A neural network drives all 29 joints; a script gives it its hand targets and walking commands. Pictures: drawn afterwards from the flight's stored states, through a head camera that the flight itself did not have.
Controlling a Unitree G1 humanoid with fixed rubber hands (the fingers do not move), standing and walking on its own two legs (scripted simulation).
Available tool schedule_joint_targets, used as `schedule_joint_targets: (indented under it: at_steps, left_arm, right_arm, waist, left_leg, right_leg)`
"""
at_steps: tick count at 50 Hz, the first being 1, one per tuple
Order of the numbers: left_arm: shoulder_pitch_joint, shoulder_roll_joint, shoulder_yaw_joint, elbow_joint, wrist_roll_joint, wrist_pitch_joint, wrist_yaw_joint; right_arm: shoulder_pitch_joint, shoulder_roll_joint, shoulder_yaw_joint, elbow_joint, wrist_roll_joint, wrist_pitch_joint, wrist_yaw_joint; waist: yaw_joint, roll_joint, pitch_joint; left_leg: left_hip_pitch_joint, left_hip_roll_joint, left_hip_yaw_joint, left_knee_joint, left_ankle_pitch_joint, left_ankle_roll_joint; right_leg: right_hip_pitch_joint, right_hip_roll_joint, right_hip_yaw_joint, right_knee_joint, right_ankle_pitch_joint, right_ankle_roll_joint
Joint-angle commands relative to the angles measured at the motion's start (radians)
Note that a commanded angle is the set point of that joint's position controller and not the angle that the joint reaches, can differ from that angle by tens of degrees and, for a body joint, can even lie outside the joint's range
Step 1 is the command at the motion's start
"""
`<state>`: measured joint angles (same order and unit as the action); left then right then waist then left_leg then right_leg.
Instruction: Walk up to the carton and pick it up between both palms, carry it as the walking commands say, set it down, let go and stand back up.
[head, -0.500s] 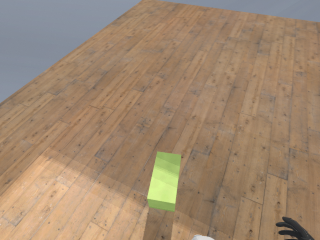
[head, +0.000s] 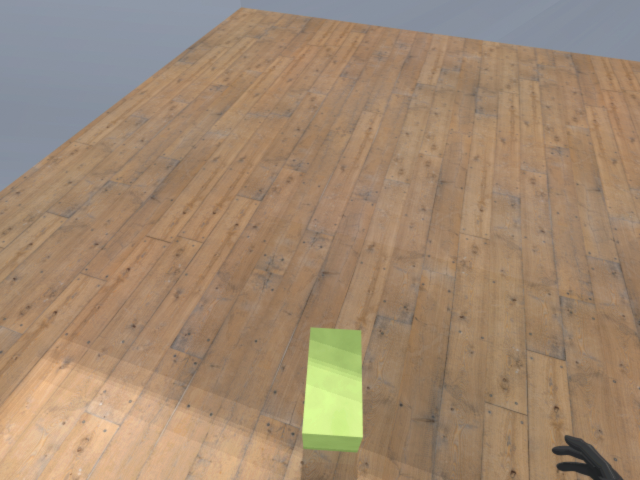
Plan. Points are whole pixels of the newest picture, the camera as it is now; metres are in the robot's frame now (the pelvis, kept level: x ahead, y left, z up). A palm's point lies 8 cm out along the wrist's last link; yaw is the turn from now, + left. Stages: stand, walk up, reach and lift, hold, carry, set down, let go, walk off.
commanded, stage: walk up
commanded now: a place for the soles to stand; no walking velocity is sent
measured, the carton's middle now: (333, 387) +0.48 -0.04 -0.66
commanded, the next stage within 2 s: none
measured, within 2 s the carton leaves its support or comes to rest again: neither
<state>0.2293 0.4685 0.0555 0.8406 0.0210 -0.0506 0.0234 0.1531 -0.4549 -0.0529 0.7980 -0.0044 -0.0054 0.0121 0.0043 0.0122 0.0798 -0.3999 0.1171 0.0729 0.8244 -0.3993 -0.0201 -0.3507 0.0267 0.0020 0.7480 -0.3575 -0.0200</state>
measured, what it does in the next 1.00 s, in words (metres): stands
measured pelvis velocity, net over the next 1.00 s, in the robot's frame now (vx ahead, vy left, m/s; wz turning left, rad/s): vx -0.01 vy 0.00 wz -0.13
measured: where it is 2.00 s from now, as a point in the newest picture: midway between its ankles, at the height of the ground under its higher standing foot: outside the picture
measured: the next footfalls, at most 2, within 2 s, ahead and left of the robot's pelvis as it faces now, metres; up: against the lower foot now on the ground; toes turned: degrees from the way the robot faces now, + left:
none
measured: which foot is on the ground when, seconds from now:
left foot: down 0.00-1.00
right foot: down 0.00-1.00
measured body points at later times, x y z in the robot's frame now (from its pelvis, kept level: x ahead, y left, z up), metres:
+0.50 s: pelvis -0.01 +0.00 +0.02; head +0.01 +0.00 +0.47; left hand +0.15 +0.32 -0.08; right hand +0.11 -0.34 -0.07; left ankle +0.02 +0.13 -0.71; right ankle +0.01 -0.12 -0.71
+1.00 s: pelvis -0.01 +0.00 +0.03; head +0.02 +0.00 +0.48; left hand +0.15 +0.32 -0.08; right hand +0.08 -0.34 -0.07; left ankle +0.02 +0.13 -0.71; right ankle +0.01 -0.12 -0.71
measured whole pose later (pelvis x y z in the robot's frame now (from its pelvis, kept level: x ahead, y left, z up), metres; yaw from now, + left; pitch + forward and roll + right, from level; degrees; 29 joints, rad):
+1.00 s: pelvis -0.01 +0.00 +0.03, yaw -8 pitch -2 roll +1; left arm 0.11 0.44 0.01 0.95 0.01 0.00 -0.01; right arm 0.04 -0.43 -0.05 0.99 0.00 0.01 0.02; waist 0.00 -0.02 0.08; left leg -0.21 0.11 0.23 0.49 -0.24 -0.01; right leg -0.27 0.03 0.12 0.52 -0.22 0.01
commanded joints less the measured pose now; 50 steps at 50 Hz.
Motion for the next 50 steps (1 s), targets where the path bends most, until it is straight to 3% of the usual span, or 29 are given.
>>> schedule_joint_targets:
  at_steps: [1,2,3,4,5,7,9,11,13,18,26,36,50]
  left_arm:
    - [-0.003,0.236,0.042,-0.031,-0.004,-0.015,-0.005]
    - [-0.044,0.213,0.025,-0.034,-0.004,-0.013,-0.006]
    - [-0.083,0.186,0.011,-0.036,-0.007,-0.009,-0.006]
    - [-0.09,0.17,0.007,-0.026,-0.014,-0.005,-0.007]
    - [-0.075,0.168,0.01,-0.007,-0.017,0.004,-0.008]
    - [-0.055,0.153,0.006,0.021,-0.022,0.019,-0.012]
    - [-0.055,0.153,0.007,0.034,-0.017,0.022,-0.018]
    - [-0.077,0.177,0.011,0.036,-0.012,0.018,-0.022]
    - [-0.107,0.184,0.005,0.036,-0.014,0.016,-0.021]
    - [-0.141,0.177,-0.007,0.055,-0.009,0.023,-0.022]
    - [-0.164,0.171,-0.013,0.073,-0.008,0.027,-0.027]
    - [-0.16,0.151,-0.013,0.092,-0.009,0.038,-0.034]
    - [-0.134,0.158,-0.009,0.064,-0.007,0.044,-0.031]
  right_arm:
    - [-0.053,-0.143,-0.028,-0.035,0.026,-0.011,-0.012]
    - [-0.04,-0.141,-0.026,-0.015,0.026,-0.018,-0.014]
    - [-0.031,-0.162,-0.03,0.003,0.022,-0.028,-0.014]
    - [-0.022,-0.201,-0.036,0.02,0.016,-0.037,-0.014]
    - [-0.009,-0.224,-0.04,0.03,0.011,-0.041,-0.014]
    - [-0.057,-0.222,-0.041,0.03,0.007,-0.035,-0.015]
    - [-0.102,-0.213,-0.038,0.032,0.004,-0.028,-0.016]
    - [-0.105,-0.193,-0.032,0.041,0.01,-0.023,-0.017]
    - [-0.116,-0.175,-0.028,0.052,0.017,-0.02,-0.015]
    - [-0.144,-0.177,-0.027,0.084,0.017,-0.014,-0.009]
    - [-0.158,-0.155,-0.019,0.131,0.012,-0.012,-0.001]
    - [-0.157,-0.162,-0.023,0.162,0.001,-0.013,0.002]
    - [-0.159,-0.166,-0.034,0.136,0.004,0.005,0.006]
  waist:
    - [-0.011,-0.046,-0.128]
    - [-0.029,-0.04,-0.114]
    - [-0.037,-0.003,-0.108]
    - [-0.031,0.039,-0.122]
    - [-0.016,0.049,-0.152]
    - [0.006,0.063,-0.134]
    - [0.021,0.085,-0.103]
    - [0.011,0.047,-0.118]
    - [-0.001,0.017,-0.139]
    - [-0.006,-0.019,-0.112]
    - [-0.011,-0.067,-0.092]
    - [-0.003,-0.029,-0.083]
    - [-0.004,-0.023,-0.097]
  left_leg:
    - [0.065,-0.027,-0.056,-0.07,0.017,0.043]
    - [0.132,-0.022,-0.064,-0.139,0.051,0.054]
    - [0.178,0.013,-0.088,-0.216,0.164,0.071]
    - [0.184,0.084,-0.136,-0.276,0.294,0.099]
    - [0.194,0.157,-0.186,-0.299,0.408,0.143]
    - [0.175,0.204,-0.17,-0.311,0.486,0.174]
    - [0.12,0.162,-0.11,-0.31,0.377,0.13]
    - [0.113,0.106,-0.052,-0.282,0.275,0.085]
    - [0.161,0.061,-0.03,-0.28,0.219,0.07]
    - [0.21,0.075,-0.03,-0.336,0.129,0.084]
    - [0.264,0.033,-0.01,-0.396,0.036,0.066]
    - [0.288,0.064,-0.011,-0.484,0.011,0.068]
    - [0.316,0.072,0.005,-0.442,0.035,0.078]
  right_leg:
    - [0.024,-0.251,0.379,-0.209,0.28,-0.193]
    - [-0.03,-0.219,0.317,-0.176,0.33,-0.164]
    - [-0.049,-0.158,0.223,-0.122,0.384,-0.105]
    - [-0.021,-0.087,0.131,-0.039,0.424,-0.052]
    - [0.015,-0.06,0.077,0.01,0.372,-0.025]
    - [0.04,-0.046,0.03,0.0,0.215,-0.013]
    - [0.093,-0.06,0.046,-0.077,0.265,-0.029]
    - [0.124,-0.096,0.112,-0.107,0.394,-0.056]
    - [0.087,-0.116,0.17,-0.139,0.413,-0.073]
    - [0.037,-0.098,0.164,-0.185,0.324,-0.055]
    - [0.007,-0.114,0.224,-0.303,0.25,-0.054]
    - [0.024,-0.086,0.184,-0.328,0.223,-0.035]
    - [-0.007,-0.069,0.203,-0.305,0.288,-0.043]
